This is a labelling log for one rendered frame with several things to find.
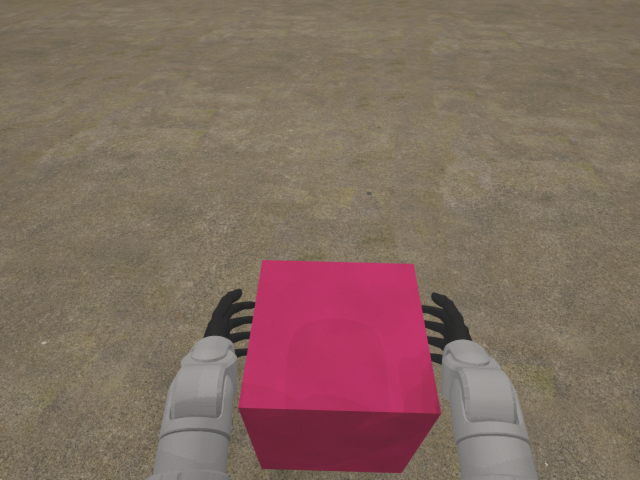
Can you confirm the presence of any right robot hand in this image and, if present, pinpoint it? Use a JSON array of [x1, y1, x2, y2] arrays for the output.
[[421, 292, 472, 365]]

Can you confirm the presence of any carton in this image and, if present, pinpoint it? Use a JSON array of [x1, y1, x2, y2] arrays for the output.
[[238, 260, 441, 473]]

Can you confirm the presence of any right robot forearm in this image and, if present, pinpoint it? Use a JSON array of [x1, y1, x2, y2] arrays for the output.
[[442, 340, 538, 480]]

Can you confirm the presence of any left robot forearm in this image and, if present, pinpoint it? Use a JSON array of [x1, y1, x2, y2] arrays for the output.
[[145, 336, 237, 480]]

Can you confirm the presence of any left robot hand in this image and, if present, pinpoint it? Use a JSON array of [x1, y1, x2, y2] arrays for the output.
[[203, 289, 255, 358]]

